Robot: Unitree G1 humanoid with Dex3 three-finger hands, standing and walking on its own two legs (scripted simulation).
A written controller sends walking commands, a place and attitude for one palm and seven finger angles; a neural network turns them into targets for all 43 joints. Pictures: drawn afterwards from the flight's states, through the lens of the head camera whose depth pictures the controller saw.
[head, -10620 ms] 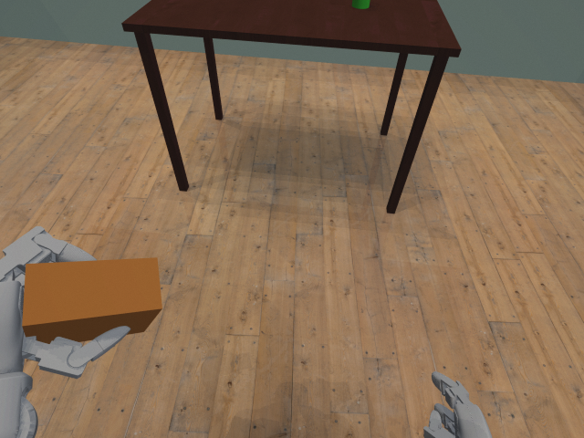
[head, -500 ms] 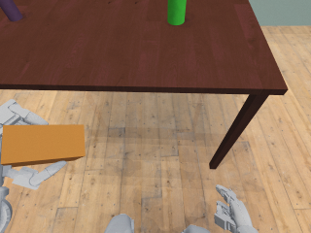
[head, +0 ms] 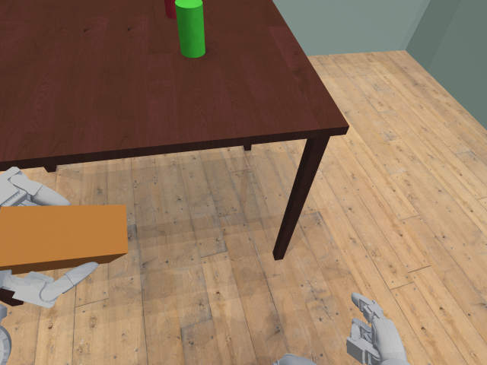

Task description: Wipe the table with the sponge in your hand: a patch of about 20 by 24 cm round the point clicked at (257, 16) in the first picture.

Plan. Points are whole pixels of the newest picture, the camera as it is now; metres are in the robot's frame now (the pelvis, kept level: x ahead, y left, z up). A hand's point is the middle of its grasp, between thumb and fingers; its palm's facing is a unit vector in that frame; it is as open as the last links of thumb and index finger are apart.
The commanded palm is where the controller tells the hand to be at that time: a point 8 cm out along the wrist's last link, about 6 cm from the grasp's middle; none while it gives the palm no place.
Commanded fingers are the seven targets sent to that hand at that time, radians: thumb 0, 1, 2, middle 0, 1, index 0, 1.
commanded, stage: turn to face it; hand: left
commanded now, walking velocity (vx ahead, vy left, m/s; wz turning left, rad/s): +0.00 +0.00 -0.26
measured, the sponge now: (82, 238) +0.22 +0.22 +0.15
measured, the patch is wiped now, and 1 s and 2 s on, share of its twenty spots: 0.00 0.00 0.00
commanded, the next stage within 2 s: take the last steps up to it in 0.08 s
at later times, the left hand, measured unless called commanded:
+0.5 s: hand (111, 258) +0.19 +0.17 +0.17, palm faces +0.29 -0.83 -0.47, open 9.9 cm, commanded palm +0.14 +0.22 +0.18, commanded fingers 0.00 0.10 1.30 -1.20 -1.60 -1.20 -1.60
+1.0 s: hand (89, 239) +0.22 +0.21 +0.17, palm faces +0.35 -0.82 -0.46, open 9.9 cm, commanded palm +0.16 +0.25 +0.18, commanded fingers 0.00 0.10 1.30 -1.20 -1.60 -1.20 -1.60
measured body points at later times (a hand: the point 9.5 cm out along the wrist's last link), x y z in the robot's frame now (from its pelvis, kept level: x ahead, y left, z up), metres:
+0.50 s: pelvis -0.04 -0.04 +0.00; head -0.01 -0.04 +0.45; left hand +0.17 +0.21 +0.20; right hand +0.07 -0.33 -0.09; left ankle -0.02 +0.07 -0.74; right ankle -0.02 -0.13 -0.73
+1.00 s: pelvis +0.00 -0.02 +0.00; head +0.03 -0.02 +0.45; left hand +0.19 +0.25 +0.19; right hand +0.15 -0.27 -0.09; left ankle +0.03 +0.11 -0.73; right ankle -0.04 -0.15 -0.74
